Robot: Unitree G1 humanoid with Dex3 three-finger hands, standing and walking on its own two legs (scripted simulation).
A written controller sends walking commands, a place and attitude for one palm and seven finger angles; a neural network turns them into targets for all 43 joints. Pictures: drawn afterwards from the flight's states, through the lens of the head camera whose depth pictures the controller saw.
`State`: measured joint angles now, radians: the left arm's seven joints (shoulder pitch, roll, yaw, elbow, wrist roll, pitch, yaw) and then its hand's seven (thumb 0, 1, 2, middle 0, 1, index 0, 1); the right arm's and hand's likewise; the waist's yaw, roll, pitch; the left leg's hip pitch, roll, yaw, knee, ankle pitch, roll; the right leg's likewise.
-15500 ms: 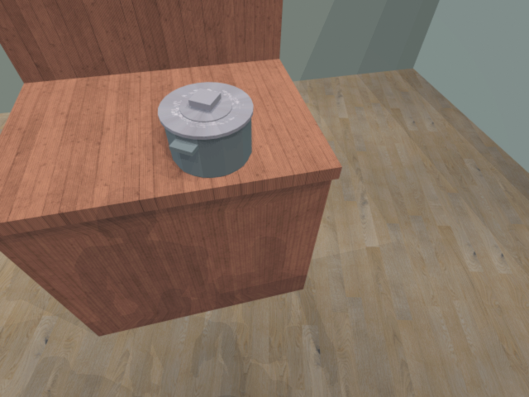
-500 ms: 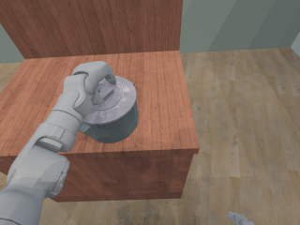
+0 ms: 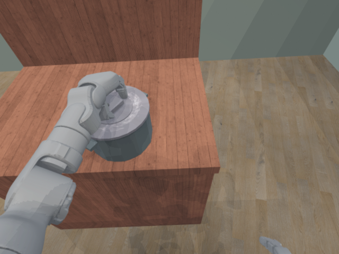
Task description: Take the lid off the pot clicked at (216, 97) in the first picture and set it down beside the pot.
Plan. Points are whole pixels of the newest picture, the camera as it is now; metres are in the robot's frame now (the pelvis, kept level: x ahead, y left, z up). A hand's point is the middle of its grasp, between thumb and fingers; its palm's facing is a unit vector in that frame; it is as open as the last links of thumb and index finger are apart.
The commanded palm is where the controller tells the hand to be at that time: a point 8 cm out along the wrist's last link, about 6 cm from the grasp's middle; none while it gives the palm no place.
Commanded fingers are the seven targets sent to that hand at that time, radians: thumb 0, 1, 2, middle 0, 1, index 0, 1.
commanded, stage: close the fingers and squeeze the knob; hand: left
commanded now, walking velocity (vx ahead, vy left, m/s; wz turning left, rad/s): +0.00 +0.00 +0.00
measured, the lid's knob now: (110, 104) +0.47 +0.16 +0.10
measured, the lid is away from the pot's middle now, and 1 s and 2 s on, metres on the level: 0.00 0.01 0.00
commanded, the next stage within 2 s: lift the lid straight up in 1.10 s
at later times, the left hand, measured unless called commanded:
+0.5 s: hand (104, 107) +0.43 +0.16 +0.12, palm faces -0.33 -0.10 -0.94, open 8.7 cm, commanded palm +0.42 +0.17 +0.18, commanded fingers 0.00 0.27 0.90 -0.70 -0.99 -0.70 -0.98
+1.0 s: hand (105, 108) +0.43 +0.16 +0.12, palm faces -0.32 -0.11 -0.94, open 8.7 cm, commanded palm +0.42 +0.17 +0.18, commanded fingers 0.00 0.45 1.03 -0.75 -0.99 -0.75 -0.98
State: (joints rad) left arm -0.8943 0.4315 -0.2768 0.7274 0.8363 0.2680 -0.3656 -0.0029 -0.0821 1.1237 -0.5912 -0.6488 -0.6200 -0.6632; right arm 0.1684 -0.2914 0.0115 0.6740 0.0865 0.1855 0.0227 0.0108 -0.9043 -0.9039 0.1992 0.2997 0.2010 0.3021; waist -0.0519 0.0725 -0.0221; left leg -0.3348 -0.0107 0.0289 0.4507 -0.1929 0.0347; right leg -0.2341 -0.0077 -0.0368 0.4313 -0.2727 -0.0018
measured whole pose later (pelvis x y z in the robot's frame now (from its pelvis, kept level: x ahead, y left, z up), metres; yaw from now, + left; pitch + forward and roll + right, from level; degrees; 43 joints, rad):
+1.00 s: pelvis +0.00 +0.00 +0.00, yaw +0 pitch +4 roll +0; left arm -0.85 0.42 -0.29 0.67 0.83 0.28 -0.36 0.00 0.10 0.88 -0.59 -0.91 -0.59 -0.90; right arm 0.17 -0.28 0.01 0.68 0.08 0.19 0.03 0.01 -0.90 -0.90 0.20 0.30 0.20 0.30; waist -0.04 0.08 -0.02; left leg -0.33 -0.02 0.03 0.45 -0.19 0.04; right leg -0.23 -0.01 -0.04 0.43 -0.27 0.00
